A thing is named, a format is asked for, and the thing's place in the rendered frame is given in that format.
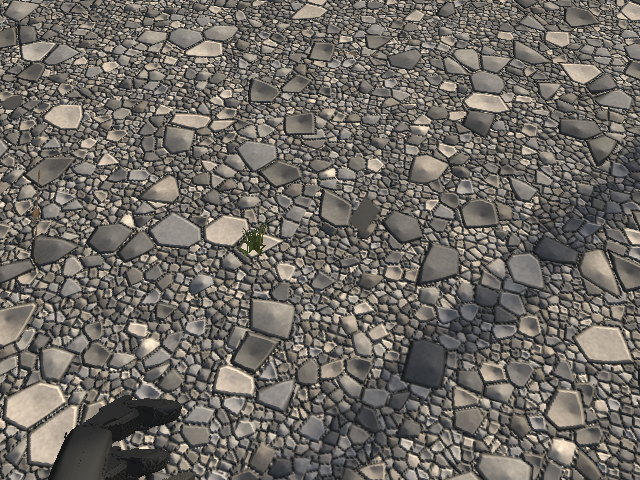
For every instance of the robot left hand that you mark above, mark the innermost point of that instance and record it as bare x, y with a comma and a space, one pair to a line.
87, 452

